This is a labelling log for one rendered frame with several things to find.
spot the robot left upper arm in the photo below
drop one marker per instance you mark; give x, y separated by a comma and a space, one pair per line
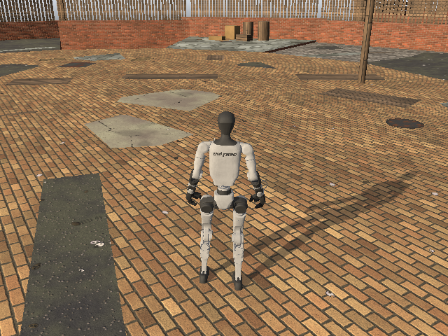
202, 148

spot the robot right hand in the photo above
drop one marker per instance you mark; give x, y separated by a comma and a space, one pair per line
256, 198

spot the robot right upper arm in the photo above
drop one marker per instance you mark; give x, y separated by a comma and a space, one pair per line
247, 149

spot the robot right shin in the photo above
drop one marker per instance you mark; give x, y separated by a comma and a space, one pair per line
238, 255

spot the robot right foot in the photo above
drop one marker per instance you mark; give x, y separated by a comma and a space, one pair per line
238, 283

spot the robot left forearm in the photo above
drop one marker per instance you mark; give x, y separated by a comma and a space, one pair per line
192, 183

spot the robot right forearm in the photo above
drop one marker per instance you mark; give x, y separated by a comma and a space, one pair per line
257, 186

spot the robot left hand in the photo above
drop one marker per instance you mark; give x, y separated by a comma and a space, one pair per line
195, 195

